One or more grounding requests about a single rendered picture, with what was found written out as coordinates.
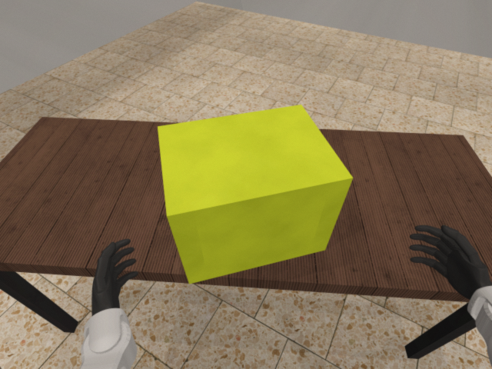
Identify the left robot hand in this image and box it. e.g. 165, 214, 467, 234
91, 239, 138, 316

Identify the right robot hand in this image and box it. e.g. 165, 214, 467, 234
410, 225, 492, 300

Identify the robot right forearm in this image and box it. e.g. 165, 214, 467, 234
467, 286, 492, 367

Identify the carton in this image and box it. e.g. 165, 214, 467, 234
158, 105, 353, 284

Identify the robot left forearm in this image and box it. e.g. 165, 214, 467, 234
79, 308, 137, 369

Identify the table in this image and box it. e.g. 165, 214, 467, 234
0, 117, 492, 359

